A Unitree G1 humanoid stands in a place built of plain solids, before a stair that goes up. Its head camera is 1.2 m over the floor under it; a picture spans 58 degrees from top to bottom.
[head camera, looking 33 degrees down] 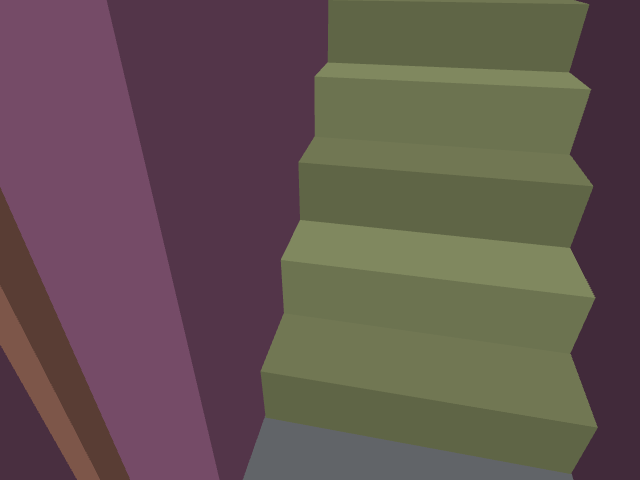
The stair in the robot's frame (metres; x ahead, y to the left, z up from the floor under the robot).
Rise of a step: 0.22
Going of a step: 0.25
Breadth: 0.89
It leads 12 degrees to the right of straight ahead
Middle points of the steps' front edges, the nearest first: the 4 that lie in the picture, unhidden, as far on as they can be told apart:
0.74 -0.26 0.22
0.99 -0.31 0.43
1.23 -0.36 0.65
1.47 -0.41 0.86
